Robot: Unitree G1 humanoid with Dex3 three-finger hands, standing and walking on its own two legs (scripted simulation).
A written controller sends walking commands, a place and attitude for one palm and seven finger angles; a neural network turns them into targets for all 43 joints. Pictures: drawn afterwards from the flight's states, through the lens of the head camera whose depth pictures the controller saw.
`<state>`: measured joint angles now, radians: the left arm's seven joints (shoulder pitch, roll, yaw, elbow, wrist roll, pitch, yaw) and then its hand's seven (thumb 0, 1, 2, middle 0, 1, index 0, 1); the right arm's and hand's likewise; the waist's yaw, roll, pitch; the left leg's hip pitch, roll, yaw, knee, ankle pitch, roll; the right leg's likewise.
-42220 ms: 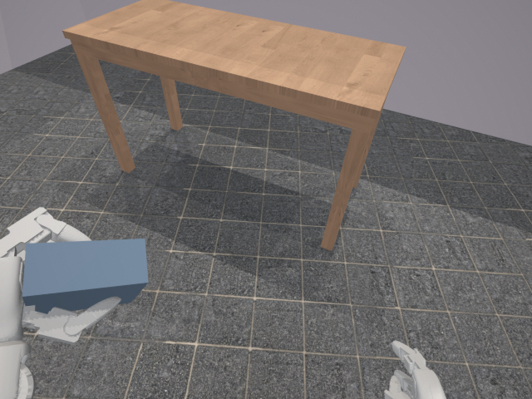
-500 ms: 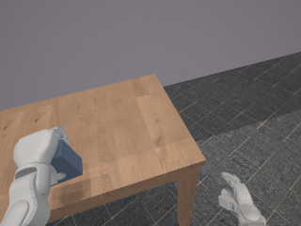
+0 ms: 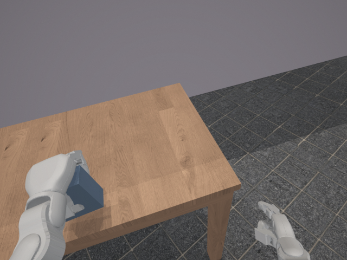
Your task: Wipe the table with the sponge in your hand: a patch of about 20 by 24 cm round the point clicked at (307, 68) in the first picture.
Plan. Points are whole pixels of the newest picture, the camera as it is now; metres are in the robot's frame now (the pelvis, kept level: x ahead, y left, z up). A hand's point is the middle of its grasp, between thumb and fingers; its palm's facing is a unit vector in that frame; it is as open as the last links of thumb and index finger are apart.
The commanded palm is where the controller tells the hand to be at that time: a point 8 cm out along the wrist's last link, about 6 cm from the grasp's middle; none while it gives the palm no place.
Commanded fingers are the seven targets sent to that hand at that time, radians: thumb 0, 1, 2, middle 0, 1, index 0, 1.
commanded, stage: move the sponge above the wiping area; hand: left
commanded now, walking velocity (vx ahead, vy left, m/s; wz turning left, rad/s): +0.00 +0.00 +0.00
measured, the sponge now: (74, 198) +0.21 +0.27 +0.06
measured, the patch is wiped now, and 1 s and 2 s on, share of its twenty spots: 0.00 0.00 0.00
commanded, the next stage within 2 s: lower the sponge onto the table in 1.80 s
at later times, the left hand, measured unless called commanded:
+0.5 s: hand (76, 198) +0.21 +0.25 +0.08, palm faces -0.08 -0.17 -0.98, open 9.5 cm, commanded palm +0.19 +0.26 +0.17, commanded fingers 0.00 0.10 1.30 -1.20 -1.60 -1.20 -1.60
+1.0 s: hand (82, 200) +0.20 +0.23 +0.08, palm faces -0.05 -0.14 -0.99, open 9.5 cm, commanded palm +0.19 +0.25 +0.17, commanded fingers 0.00 0.10 1.30 -1.20 -1.60 -1.20 -1.60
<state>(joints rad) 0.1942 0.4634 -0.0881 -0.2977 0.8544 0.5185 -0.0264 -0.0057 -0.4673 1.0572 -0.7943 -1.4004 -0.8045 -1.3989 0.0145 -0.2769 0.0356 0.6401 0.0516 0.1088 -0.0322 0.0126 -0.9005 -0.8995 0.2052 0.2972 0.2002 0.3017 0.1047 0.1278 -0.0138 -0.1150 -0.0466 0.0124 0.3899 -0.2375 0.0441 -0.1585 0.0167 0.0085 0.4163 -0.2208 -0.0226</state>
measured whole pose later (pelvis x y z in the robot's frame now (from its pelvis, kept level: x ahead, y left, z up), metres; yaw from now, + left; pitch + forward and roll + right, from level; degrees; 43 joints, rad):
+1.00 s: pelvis +0.00 -0.01 +0.00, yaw +0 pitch -3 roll +0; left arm 0.26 0.50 -0.15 -0.33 0.89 0.35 -0.04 -0.01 -0.47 1.06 -0.80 -1.40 -0.81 -1.40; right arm 0.04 -0.29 0.02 0.63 0.02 0.08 -0.06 0.01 -0.90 -0.90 0.20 0.30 0.20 0.30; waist 0.14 0.11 0.01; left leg -0.12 -0.03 0.00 0.42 -0.25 0.03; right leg -0.16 0.03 0.00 0.43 -0.23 -0.04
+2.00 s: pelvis +0.00 -0.01 +0.00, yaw +0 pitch -3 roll +0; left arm 0.22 0.53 -0.10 -0.32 0.90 0.41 0.03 -0.01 -0.48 1.06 -0.80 -1.40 -0.81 -1.40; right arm 0.03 -0.27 0.03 0.64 0.04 0.12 -0.05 0.01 -0.90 -0.90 0.20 0.30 0.20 0.30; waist 0.15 0.10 0.00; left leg -0.11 -0.02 0.00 0.42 -0.26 0.02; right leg -0.14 0.04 0.00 0.42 -0.23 -0.05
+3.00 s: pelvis +0.01 -0.01 +0.00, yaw +0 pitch -2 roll +0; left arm 0.26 0.44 -0.13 -0.23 0.90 0.45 0.02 -0.01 -0.48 1.06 -0.80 -1.40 -0.81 -1.40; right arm 0.03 -0.28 0.02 0.64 0.04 0.12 -0.03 0.01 -0.90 -0.90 0.21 0.30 0.20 0.30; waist 0.12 0.11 -0.01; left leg -0.13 -0.03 0.00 0.42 -0.26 0.03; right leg -0.17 0.03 0.01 0.43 -0.24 -0.04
